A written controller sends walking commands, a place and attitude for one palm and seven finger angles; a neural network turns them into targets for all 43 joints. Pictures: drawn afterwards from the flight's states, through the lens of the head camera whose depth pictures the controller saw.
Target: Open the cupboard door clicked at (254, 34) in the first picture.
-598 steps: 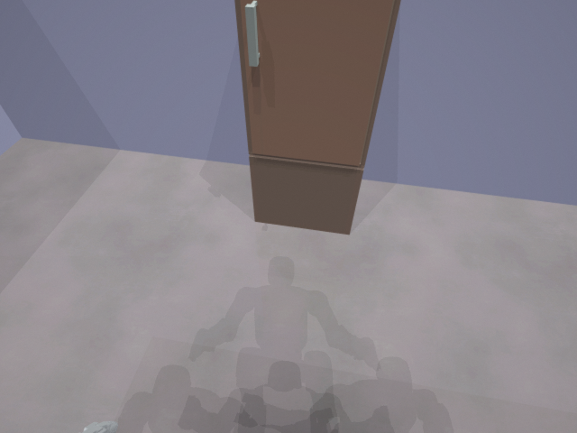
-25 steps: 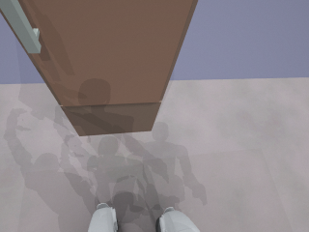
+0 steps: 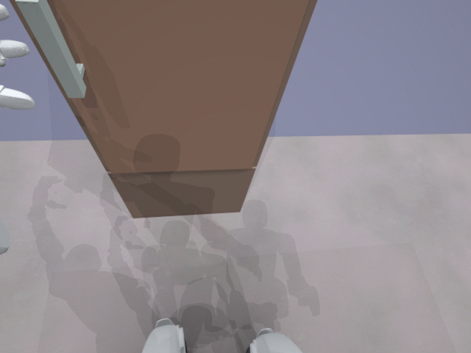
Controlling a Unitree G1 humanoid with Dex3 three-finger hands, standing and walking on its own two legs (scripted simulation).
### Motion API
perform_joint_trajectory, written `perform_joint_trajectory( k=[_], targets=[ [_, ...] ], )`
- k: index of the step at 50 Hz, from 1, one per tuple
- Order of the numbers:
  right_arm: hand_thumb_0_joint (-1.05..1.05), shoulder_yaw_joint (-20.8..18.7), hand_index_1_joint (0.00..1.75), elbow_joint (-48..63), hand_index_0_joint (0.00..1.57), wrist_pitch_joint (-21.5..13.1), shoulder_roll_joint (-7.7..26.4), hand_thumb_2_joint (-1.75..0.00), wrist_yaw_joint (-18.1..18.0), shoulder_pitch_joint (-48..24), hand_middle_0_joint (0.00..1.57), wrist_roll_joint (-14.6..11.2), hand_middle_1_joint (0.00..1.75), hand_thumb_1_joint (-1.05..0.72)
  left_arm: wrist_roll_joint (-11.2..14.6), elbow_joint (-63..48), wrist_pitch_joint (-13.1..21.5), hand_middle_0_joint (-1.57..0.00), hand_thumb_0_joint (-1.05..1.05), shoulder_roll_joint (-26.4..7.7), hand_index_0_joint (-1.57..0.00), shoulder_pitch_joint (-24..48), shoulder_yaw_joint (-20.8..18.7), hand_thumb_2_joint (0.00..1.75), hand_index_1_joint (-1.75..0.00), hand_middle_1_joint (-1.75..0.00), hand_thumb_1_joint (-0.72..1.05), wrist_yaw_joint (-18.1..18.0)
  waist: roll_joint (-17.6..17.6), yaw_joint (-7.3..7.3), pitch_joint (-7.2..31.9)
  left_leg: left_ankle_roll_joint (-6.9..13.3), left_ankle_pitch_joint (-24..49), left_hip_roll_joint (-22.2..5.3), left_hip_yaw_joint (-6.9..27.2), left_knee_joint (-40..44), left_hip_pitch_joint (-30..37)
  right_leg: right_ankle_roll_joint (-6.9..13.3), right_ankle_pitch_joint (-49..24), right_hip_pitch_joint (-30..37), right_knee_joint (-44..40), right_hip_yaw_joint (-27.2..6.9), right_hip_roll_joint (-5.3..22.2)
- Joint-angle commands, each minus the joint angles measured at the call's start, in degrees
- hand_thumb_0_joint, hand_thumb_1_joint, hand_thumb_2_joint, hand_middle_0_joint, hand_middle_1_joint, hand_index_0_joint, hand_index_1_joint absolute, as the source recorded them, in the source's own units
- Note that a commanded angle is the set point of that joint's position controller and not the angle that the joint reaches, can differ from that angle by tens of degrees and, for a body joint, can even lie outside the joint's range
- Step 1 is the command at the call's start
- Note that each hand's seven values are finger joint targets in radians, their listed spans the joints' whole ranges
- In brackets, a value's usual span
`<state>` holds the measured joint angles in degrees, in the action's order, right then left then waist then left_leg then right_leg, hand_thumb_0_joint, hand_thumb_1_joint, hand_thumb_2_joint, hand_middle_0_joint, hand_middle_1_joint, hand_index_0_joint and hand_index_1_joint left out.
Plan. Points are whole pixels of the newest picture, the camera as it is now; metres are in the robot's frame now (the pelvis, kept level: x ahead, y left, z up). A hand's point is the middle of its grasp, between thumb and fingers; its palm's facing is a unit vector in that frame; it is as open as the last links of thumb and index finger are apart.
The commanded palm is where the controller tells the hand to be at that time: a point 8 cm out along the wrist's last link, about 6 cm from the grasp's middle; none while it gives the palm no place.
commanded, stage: slide the fingers in behind the handle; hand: left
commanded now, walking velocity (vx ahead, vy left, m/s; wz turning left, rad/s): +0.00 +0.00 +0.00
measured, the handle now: (60, 42) +0.56 +0.22 +0.15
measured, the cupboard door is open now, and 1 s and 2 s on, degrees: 0 0 0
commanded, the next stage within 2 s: close the thumb around the handle in 1.66 s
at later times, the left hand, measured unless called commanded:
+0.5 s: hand (25, 62) +0.52 +0.26 +0.15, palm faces +0.03 -1.00 -0.01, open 13.9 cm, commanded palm +0.51 +0.29 +0.14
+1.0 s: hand (50, 64) +0.52 +0.23 +0.15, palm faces +0.02 -1.00 +0.02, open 13.9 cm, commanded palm +0.51 +0.26 +0.14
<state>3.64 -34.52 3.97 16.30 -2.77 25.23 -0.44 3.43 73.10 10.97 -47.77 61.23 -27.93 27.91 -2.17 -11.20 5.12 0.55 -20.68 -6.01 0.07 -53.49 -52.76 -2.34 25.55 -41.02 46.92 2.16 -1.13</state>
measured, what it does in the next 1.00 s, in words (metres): stands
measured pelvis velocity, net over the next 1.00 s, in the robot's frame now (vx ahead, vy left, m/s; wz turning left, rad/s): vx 0.00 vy -0.01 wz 0.02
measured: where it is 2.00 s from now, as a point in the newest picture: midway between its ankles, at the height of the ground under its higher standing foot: outside the picture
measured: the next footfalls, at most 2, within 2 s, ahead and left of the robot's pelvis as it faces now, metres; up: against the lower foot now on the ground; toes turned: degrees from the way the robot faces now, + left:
none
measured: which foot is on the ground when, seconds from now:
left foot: down 0.00-1.00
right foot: down 0.00-1.00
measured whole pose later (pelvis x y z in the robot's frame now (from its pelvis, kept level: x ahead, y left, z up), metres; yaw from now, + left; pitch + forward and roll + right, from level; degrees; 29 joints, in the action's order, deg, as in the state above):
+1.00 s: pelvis +0.00 -0.01 +0.00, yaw +1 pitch +19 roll -4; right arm 2.5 -36.9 2.0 16.0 -1.9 24.4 -0.1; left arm 4.9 71.9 11.8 -39.1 60.9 -24.8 21.3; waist -2.2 -10.8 5.4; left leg -0.5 -20.0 -5.8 0.8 -52.2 -50.9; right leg -1.4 25.9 -39.6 47.1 2.8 -1.2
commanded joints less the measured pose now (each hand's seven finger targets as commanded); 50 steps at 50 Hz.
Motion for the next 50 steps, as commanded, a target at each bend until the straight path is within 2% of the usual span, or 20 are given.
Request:
perform_joint_trajectory(
  k=[1, 3, 4, 7, 10, 12, 13, 15, 16, 21, 23, 28, 34, 42, 43, 45, 46, 48, 49, 50],
  targets=[
    [0.0, -4.8, 0.3, 1.2, 0.2, -0.6, 12.1, -0.9, -1.5, 9.8, 0.2, -0.4, 0.3, -0.9, 2.5, -10.7, 3.1, -0.3, 0.0, -13.9, -0.3, 27.3, 0.3, 0.3, -1.2, -1.2, -0.5, 0.2, -10.6, -1.62, 22.8, 1.0, 19.8, 2.1, 4.1, 4.5, 35.6, 2.6, -15.8, -7.8, -6.1, 2.1, -3.7],
    [0.0, -4.5, 0.3, 1.2, 0.2, -0.7, 12.2, -0.9, -1.8, 9.7, 0.2, -0.4, 0.3, -0.9, 1.9, -9.8, 3.1, -0.3, 0.0, -16.0, -0.3, 27.7, -0.5, 0.3, -1.2, -1.2, -0.5, -0.1, -10.5, -1.39, 22.6, 1.2, 19.1, 2.2, 4.0, 4.4, 34.1, 2.7, -15.6, -7.3, -5.9, 1.8, -3.5],
    [0.0, -4.4, 0.3, 1.1, 0.2, -0.9, 12.0, -0.9, -1.8, 9.6, 0.2, -0.4, 0.3, -0.9, 1.8, -10.2, 3.1, -0.3, 0.0, -15.2, -0.3, 28.4, 0.4, 0.3, -1.2, -1.2, -0.5, -0.3, -11.5, -1.62, 22.7, 1.2, 19.2, 2.3, 3.8, 4.3, 34.2, 2.7, -15.9, -7.3, -5.9, 1.7, -3.5],
    [0.0, -4.4, 0.3, 1.3, 0.2, -1.0, 11.9, -0.9, -1.8, 10.0, 0.2, -0.2, 0.3, -0.9, 2.2, -11.7, 4.0, -0.3, 0.0, -17.2, -0.3, 27.2, -1.9, 0.3, -1.2, -1.2, -0.5, -0.4, -11.2, -0.55, 26.3, 1.4, 21.7, 2.6, 3.2, 3.6, 34.2, 2.8, -19.0, -3.8, -5.3, 1.3, -3.6],
    [0.0, -4.5, 0.3, 1.0, 0.2, -1.0, 11.6, -0.9, -1.6, 9.5, 0.2, -0.4, 0.3, -0.9, 2.0, -11.0, 3.7, -0.3, 0.0, -14.4, -0.3, 28.3, 0.7, 0.3, -1.2, -1.2, -0.5, -0.5, -11.5, -1.51, 24.2, 1.4, 19.9, 2.6, 3.0, 3.5, 33.5, 2.4, -17.9, -5.3, -5.8, 1.2, -3.6],
    [0.0, -4.3, 0.3, 1.2, 0.2, -1.0, 11.9, -0.9, -1.9, 9.5, 0.2, -0.4, 0.3, -0.9, 2.2, -10.4, 3.7, -0.3, 0.0, -17.2, -0.3, 27.9, -1.5, 0.3, -1.2, -1.2, -0.5, -0.8, -9.5, -1.07, 24.3, 1.8, 18.4, 2.8, 2.7, 3.6, 31.0, 2.5, -17.9, -3.1, -5.8, 0.9, -3.5],
    [0.0, -4.3, 0.3, 1.2, 0.2, -1.0, 11.8, -0.9, -1.9, 9.5, 0.2, -0.5, 0.3, -0.9, 1.7, -10.5, 3.6, -0.3, 0.0, -17.8, -0.3, 27.9, -1.6, 0.3, -1.2, -1.2, -0.5, -0.9, -10.8, -0.87, 25.1, 1.7, 19.2, 2.7, 2.6, 3.5, 31.4, 2.4, -18.5, -3.1, -5.6, 0.8, -3.4],
    [0.0, -4.6, 0.3, 1.1, 0.2, -1.1, 11.6, -0.9, -1.6, 9.5, 0.2, -0.4, 0.3, -0.9, 1.5, -11.4, 3.6, -0.3, 0.0, -15.7, -0.3, 27.9, -0.3, 0.3, -1.2, -1.2, -0.5, -1.4, -11.3, -1.18, 25.7, 1.6, 19.4, 2.7, 2.5, 3.3, 32.4, 2.3, -18.5, -3.7, -5.8, 0.8, -3.5],
    [0.0, -4.6, 0.3, 1.0, 0.2, -1.1, 11.7, -0.9, -1.7, 9.7, 0.2, -0.4, 0.3, -0.9, 1.4, -11.0, 3.6, -0.3, 0.0, -16.9, -0.3, 27.6, -1.2, 0.3, -1.2, -1.2, -0.5, -1.6, -10.7, -0.97, 25.2, 1.6, 18.8, 2.6, 2.5, 3.4, 31.5, 2.3, -18.1, -3.3, -5.7, 0.8, -3.5],
    [0.0, -4.7, 0.3, 0.4, 0.2, -1.2, 11.6, -0.9, -1.7, 9.9, 0.2, -0.6, 0.3, -0.9, 1.6, -10.7, 3.3, -0.3, 0.0, -15.3, -0.3, 27.4, 0.1, 0.3, -1.2, -1.2, -0.5, -1.6, -9.5, -1.49, 25.0, 1.9, 18.9, 2.8, 2.2, 3.4, 30.8, 2.2, -19.5, -2.4, -6.1, 0.5, -3.5],
    [0.0, -4.7, 0.3, -0.1, 0.2, -1.3, 11.4, -0.9, -1.7, 10.0, 0.2, -0.5, 0.3, -0.9, 1.9, -11.6, 3.5, -0.3, 0.0, -13.2, -0.3, 29.5, 1.7, 0.3, -1.2, -1.2, -0.5, -1.4, -11.7, -2.01, 25.3, 1.8, 19.5, 2.8, 2.2, 3.3, 32.0, 2.2, -19.6, -3.2, -6.0, 0.6, -3.5],
    [0.0, -5.0, 0.3, -0.7, 0.2, -1.7, 11.4, -0.9, -1.4, 10.4, 0.2, -0.3, 0.3, -0.9, 2.9, -12.7, 3.7, -0.3, 0.0, -12.7, -0.3, 28.1, 0.6, 0.3, -1.2, -1.2, -0.5, -1.4, -10.7, -1.39, 27.1, 1.8, 21.5, 3.0, 2.4, 3.4, 33.6, 2.3, -21.4, -2.0, -6.1, 0.7, -3.7],
    [0.0, -5.1, 0.3, -1.0, 0.2, -1.9, 11.2, -0.9, -1.1, 10.1, 0.2, -0.2, 0.3, -0.9, 2.7, -12.1, 3.4, -0.3, 0.0, -10.7, -0.3, 28.1, 1.5, 0.3, -1.2, -1.2, -0.5, -2.9, -10.2, -1.68, 24.0, 1.7, 19.8, 2.8, 2.6, 4.0, 33.0, 2.4, -19.3, -3.7, -6.4, 1.0, -3.6],
    [0.0, -5.7, 0.3, -0.9, 0.2, -2.5, 10.7, -0.9, -0.4, 9.9, 0.2, 0.2, 0.3, -0.9, 3.5, -15.5, 4.4, -0.3, 0.0, -4.6, -0.3, 27.4, 3.7, 0.3, -1.2, -1.2, -0.5, -4.2, -11.2, -1.3, 26.6, 1.4, 23.0, 2.9, 3.2, 4.1, 37.4, 2.9, -20.4, -4.1, -5.9, 1.6, -3.7],
    [0.0, -5.7, 0.3, -1.1, 0.2, -2.4, 10.9, -0.9, -0.4, 9.8, 0.2, 0.2, 0.3, -0.9, 3.3, -14.9, 4.3, -0.3, 0.0, -6.4, -0.3, 27.6, 2.3, 0.3, -1.2, -1.2, -0.5, -4.6, -11.0, -0.97, 26.6, 1.1, 22.8, 2.7, 3.4, 4.3, 37.1, 2.8, -20.1, -3.9, -5.8, 1.6, -3.6],
    [0.0, -5.6, 0.3, -0.7, 0.2, -2.4, 10.7, -0.9, -0.2, 9.4, 0.2, 0.1, 0.3, -0.9, 3.4, -13.8, 3.8, -0.3, 0.0, -4.9, -0.3, 26.4, 2.8, 0.3, -1.2, -1.2, -0.5, -5.4, -9.8, -0.9, 24.7, 1.3, 21.4, 2.9, 2.8, 4.6, 35.3, 2.7, -19.8, -3.6, -6.1, 1.6, -3.5],
    [0.0, -5.6, 0.3, -0.7, 0.2, -2.4, 10.9, -0.9, -0.2, 9.5, 0.2, 0.2, 0.3, -0.9, 2.9, -13.5, 3.8, -0.3, 0.0, -6.3, -0.3, 26.8, 2.0, 0.3, -1.2, -1.2, -0.5, -6.2, -8.3, -0.85, 23.9, 1.3, 20.3, 2.9, 3.1, 4.8, 34.0, 2.6, -18.9, -3.5, -6.0, 1.6, -3.5],
    [0.0, -5.5, 0.3, -0.6, 0.2, -2.5, 10.8, -0.9, -0.1, 9.2, 0.2, 0.2, 0.3, -0.9, 1.8, -13.9, 4.2, -0.3, 0.0, -7.0, -0.3, 28.5, 1.9, 0.3, -1.2, -1.2, -0.5, -7.4, -9.8, -1.09, 23.8, 1.3, 19.3, 2.9, 3.0, 4.7, 34.0, 2.6, -17.8, -4.3, -5.9, 1.3, -3.4],
    [0.0, -5.6, 0.3, -0.7, 0.2, -2.5, 10.8, -0.9, -0.1, 9.4, 0.2, 0.2, 0.3, -0.9, 1.4, -14.2, 4.5, -0.3, 0.0, -6.9, -0.3, 28.8, 2.2, 0.3, -1.2, -1.2, -0.5, -7.9, -9.9, -1.24, 23.9, 1.2, 19.2, 2.8, 3.1, 4.8, 34.3, 2.6, -17.5, -4.5, -5.9, 1.3, -3.3],
    [0.0, -5.5, 0.3, -0.6, 0.2, -2.7, 10.4, -0.9, 0.0, 9.1, 0.2, 0.2, 0.3, -0.9, 1.2, -13.9, 4.6, -0.3, 0.0, -4.2, -0.3, 28.6, 4.3, 0.3, -1.2, -1.2, -0.5, -8.0, -10.5, -1.37, 23.2, 1.1, 18.9, 2.9, 3.2, 4.9, 34.5, 2.7, -17.1, -5.0, -6.0, 1.5, -3.3]
  ],
)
